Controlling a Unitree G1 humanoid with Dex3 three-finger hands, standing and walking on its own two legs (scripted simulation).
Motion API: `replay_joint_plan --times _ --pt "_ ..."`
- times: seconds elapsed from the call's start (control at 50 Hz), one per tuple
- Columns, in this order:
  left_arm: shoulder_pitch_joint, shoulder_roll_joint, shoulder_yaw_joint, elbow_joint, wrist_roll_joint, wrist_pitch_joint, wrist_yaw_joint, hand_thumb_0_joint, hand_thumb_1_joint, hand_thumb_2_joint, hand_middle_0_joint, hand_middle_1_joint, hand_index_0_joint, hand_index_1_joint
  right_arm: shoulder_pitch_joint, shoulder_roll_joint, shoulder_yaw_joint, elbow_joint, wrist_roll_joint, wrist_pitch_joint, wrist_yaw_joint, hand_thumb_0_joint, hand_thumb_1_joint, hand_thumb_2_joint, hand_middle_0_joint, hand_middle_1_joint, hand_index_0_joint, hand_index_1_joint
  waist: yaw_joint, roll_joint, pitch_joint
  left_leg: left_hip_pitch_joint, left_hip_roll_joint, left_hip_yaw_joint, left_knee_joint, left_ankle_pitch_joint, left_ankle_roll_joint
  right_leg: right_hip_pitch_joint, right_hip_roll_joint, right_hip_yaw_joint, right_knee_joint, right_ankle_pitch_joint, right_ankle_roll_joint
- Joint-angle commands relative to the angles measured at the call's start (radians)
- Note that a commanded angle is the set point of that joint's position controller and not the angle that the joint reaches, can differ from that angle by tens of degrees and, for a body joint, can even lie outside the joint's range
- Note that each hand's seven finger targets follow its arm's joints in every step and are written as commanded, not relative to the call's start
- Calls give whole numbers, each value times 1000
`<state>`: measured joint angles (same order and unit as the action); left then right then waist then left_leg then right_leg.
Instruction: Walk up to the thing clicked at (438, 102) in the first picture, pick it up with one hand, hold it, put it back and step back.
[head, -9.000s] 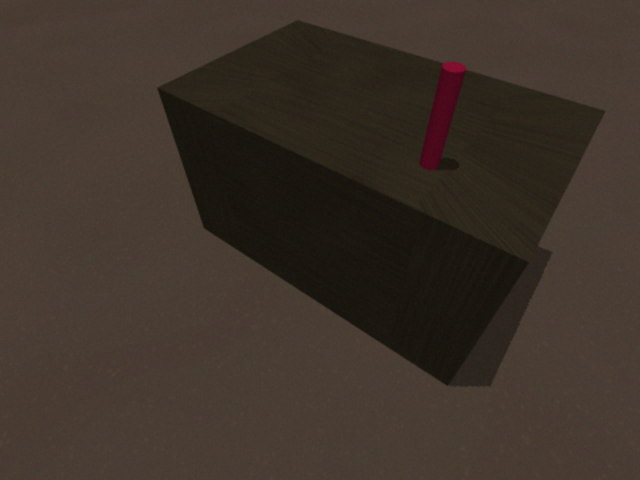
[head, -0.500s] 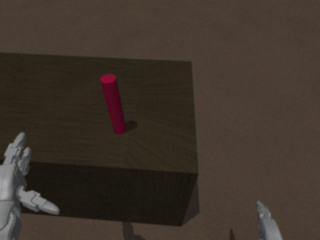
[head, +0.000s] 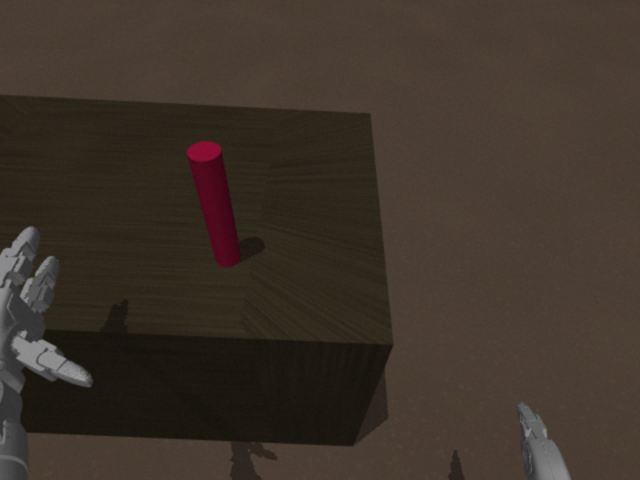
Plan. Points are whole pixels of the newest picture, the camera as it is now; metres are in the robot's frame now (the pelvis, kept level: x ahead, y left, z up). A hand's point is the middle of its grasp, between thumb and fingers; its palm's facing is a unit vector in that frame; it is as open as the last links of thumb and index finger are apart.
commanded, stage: go down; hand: left
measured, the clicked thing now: (217, 211) +0.53 +0.17 +0.01
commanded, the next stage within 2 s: none
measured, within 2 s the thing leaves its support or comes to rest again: neither
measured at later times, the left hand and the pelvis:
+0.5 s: hand (60, 260) +0.37 +0.33 +0.08, palm faces +0.14 -0.99 +0.00, open 17.7 cm; pelvis +0.00 -0.01 -0.02, yaw +0 degrees
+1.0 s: hand (56, 247) +0.40 +0.35 +0.08, palm faces +0.14 -0.99 +0.00, open 17.7 cm; pelvis +0.00 +0.00 -0.04, yaw +0 degrees
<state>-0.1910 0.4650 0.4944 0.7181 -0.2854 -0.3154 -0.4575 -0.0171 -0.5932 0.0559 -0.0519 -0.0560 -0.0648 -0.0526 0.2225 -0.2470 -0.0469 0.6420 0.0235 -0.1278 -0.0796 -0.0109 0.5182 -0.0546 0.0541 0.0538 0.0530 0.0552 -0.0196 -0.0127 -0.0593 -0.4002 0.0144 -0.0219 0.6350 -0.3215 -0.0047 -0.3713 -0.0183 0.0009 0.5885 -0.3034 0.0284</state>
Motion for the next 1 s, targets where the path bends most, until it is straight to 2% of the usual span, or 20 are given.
replay_joint_plan --times 0.0,0.02,0.04,0.1,0.14,0.16,0.22,0.24,0.38,0.4,0.44,0.46,0.6,0.64,0.66,0.7,0.72,0.84,0.92,0.98 --pt "-422 416 111 -200 -26 -87 -27 0 -611 59 -56 -61 -65 -58 -66 -163 -56 -130 0 -58 -20 0 546 -47 51 50 50 50 -32 111 -226 121 -10 9 -69 224 10 18 20 -25 -44 208 -40" --pt "-380 347 70 -109 -29 -75 -43 0 -611 61 -55 -66 -67 -61 -64 -139 -34 -115 -1 -62 -15 0 545 -48 51 50 50 50 -36 95 -201 96 -9 5 -66 216 10 4 19 -26 -35 202 -40" --pt "-405 344 59 -110 -31 -71 -53 0 -611 64 -53 -65 -63 -62 -68 -124 -23 -85 -1 -62 -13 0 543 -49 50 50 50 50 -33 112 -198 86 -13 8 -60 200 12 -17 17 -24 -33 194 -41" --pt "-492 449 99 -101 -25 -71 -67 0 -611 56 -58 -57 -67 -55 -70 -179 -39 -142 -7 -74 -16 0 548 -48 50 50 50 50 -42 158 -278 115 -4 -3 -38 226 3 -50 22 -30 -5 191 -45" --pt "-491 448 106 -51 -21 -65 -75 0 -611 77 -48 -69 -56 -68 -54 -137 2 -155 -8 -75 -7 0 552 -48 50 50 50 50 -30 139 -277 88 1 -11 -27 220 2 -60 26 -36 8 176 -46" --pt "-470 449 107 -8 -22 -61 -79 0 -611 77 -48 -67 -55 -67 -56 -173 -27 -188 -8 -78 -9 0 549 -49 50 50 50 50 -43 121 -289 86 0 -12 -20 224 3 -63 26 -35 11 178 -44" --pt "-497 467 114 44 -25 -52 -95 0 -611 78 -49 -67 -56 -67 -32 -150 8 -197 -10 -84 -7 0 554 -48 50 50 50 50 -40 109 -290 45 -5 -9 7 221 10 -83 25 -32 24 181 -42" --pt "-531 514 134 -4 -21 -57 -93 0 -611 83 -48 -69 -55 -69 -46 -151 5 -192 -9 -86 -6 0 557 -47 50 50 50 50 -26 135 -303 40 -11 -3 14 214 10 -80 20 -25 31 181 -42" --pt "-571 566 152 96 -7 -47 -105 0 -611 95 -47 -70 -48 -76 -41 -184 -7 -270 -9 -90 -13 0 543 -52 50 50 49 50 -47 104 -367 9 -8 -7 81 252 19 -119 22 -20 77 209 -37" --pt "-598 613 179 43 -4 -52 -103 0 -611 92 -46 -65 -48 -70 -46 -178 1 -283 -10 -91 -13 0 547 -51 50 50 49 50 -34 118 -386 -3 -13 -5 86 238 19 -105 17 -15 81 205 -35" --pt "-604 605 173 66 2 -45 -106 0 -611 90 -46 -62 -48 -67 -14 -143 21 -255 -7 -84 -11 0 548 -51 50 50 50 50 -33 142 -405 1 -14 -1 105 283 20 -112 16 -13 96 239 -35" --pt "-609 610 177 61 -3 -44 -107 0 -611 92 -47 -66 -48 -73 -24 -176 -5 -292 -7 -86 -14 0 544 -52 49 50 49 50 -44 135 -414 11 -12 -2 109 290 19 -114 19 -15 99 243 -35" --pt "-624 636 178 52 15 -13 -111 0 -611 80 -55 -58 -53 -66 34 -163 8 -283 -8 -87 -6 0 542 -52 49 50 49 50 -41 195 -441 30 -1 -11 141 360 12 -174 29 -31 131 253 -42" --pt "-581 570 151 119 9 4 -117 0 -611 84 -50 -56 -48 -64 54 -161 10 -292 -8 -89 -2 0 540 -53 49 50 49 50 -55 165 -422 22 10 -20 149 407 12 -184 35 -40 145 270 -43" --pt "-618 593 161 51 8 1 -118 0 -609 84 -50 -57 -49 -64 45 -149 18 -276 -8 -87 1 0 544 -52 49 50 49 50 -38 195 -409 16 8 -19 152 408 9 -209 34 -39 149 253 -44" --pt "-621 617 164 67 16 7 -113 0 -600 81 -52 -55 -50 -61 32 -209 -28 -325 -10 -93 -6 0 544 -52 49 50 49 50 -56 189 -430 38 15 -24 155 418 7 -211 38 -45 154 247 -46" --pt "-636 627 169 46 21 8 -110 0 -606 80 -54 -54 -52 -61 41 -189 -11 -321 -11 -92 -2 0 544 -52 49 50 49 50 -51 196 -440 34 15 -25 159 421 7 -206 36 -43 157 250 -45" --pt "-673 639 176 66 25 13 -109 0 -604 72 -55 -51 -55 -58 69 -179 -7 -350 -9 -92 4 0 544 -52 49 50 49 50 -67 168 -402 -33 5 -17 175 318 14 -237 33 -36 169 210 -43" --pt "-675 629 156 116 31 24 -117 0 -611 64 -59 -50 -60 -55 61 -187 -6 -398 -10 -97 9 0 543 -51 49 50 49 50 -72 189 -422 -30 9 -21 192 319 11 -262 35 -40 188 189 -45" --pt "-714 670 179 86 35 22 -115 0 -611 77 -55 -61 -57 -66 100 -180 -6 -392 -11 -91 11 0 550 -50 49 50 49 50 -73 194 -442 -37 4 -16 207 314 13 -254 33 -37 195 209 -43"
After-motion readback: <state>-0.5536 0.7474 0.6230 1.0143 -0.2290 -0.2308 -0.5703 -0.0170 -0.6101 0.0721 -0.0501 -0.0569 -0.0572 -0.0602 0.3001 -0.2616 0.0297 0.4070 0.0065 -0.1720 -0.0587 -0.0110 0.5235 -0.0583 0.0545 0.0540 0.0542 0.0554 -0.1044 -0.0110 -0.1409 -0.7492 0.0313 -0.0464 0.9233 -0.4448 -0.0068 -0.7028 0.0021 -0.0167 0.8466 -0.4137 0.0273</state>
